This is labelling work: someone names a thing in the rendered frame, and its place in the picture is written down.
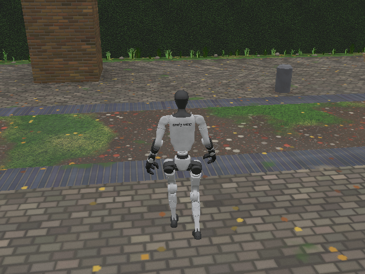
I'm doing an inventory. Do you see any robot left upper arm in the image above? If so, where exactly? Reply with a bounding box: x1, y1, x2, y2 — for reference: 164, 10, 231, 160
154, 115, 170, 147

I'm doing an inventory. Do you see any right robot shin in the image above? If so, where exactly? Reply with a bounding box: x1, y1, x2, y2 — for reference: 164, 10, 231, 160
192, 192, 200, 232

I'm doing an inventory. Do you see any robot left hand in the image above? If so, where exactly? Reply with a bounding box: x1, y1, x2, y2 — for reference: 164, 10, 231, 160
145, 161, 159, 175

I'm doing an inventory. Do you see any robot right upper arm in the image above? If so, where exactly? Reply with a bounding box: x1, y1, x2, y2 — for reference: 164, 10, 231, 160
194, 115, 210, 145

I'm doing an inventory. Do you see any right robot forearm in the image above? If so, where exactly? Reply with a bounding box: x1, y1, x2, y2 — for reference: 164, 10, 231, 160
205, 137, 216, 156

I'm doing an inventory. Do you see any robot right foot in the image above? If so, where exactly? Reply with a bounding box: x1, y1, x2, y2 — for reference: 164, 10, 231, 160
192, 229, 201, 240

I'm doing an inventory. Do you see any robot right hand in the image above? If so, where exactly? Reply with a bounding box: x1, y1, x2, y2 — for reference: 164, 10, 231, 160
203, 153, 216, 164

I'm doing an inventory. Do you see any left robot forearm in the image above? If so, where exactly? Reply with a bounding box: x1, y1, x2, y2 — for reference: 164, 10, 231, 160
147, 138, 160, 163

